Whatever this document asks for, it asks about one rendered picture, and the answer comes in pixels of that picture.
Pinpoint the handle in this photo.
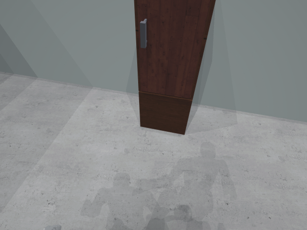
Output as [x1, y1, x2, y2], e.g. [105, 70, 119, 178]
[140, 19, 147, 48]

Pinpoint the cupboard door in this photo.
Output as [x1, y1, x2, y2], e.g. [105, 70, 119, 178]
[137, 0, 211, 99]

